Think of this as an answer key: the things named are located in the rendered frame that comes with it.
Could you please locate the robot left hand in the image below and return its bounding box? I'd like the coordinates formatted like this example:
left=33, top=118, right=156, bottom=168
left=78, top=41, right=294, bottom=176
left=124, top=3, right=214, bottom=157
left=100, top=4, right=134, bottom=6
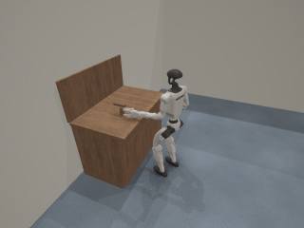
left=123, top=109, right=140, bottom=119

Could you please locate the robot right foot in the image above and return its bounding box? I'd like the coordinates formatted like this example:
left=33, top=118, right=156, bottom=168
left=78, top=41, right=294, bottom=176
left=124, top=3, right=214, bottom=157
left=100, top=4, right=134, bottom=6
left=165, top=157, right=179, bottom=167

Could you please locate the robot left thigh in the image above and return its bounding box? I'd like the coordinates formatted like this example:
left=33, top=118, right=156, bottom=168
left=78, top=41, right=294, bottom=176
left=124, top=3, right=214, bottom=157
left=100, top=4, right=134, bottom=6
left=153, top=126, right=173, bottom=153

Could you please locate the counter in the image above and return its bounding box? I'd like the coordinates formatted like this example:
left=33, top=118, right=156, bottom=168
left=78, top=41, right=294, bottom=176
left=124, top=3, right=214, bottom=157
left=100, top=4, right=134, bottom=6
left=55, top=54, right=164, bottom=189

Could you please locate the robot left upper arm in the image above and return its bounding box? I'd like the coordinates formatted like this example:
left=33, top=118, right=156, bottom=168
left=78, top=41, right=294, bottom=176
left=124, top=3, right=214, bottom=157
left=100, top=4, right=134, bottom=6
left=158, top=92, right=172, bottom=120

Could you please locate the robot right upper arm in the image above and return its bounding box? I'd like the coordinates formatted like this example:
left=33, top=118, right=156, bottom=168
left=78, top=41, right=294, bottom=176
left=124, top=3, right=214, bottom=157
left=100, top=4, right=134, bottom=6
left=180, top=85, right=189, bottom=108

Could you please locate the left robot forearm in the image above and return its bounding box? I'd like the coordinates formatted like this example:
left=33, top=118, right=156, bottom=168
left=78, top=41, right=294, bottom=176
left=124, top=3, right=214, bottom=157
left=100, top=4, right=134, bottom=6
left=139, top=111, right=162, bottom=121

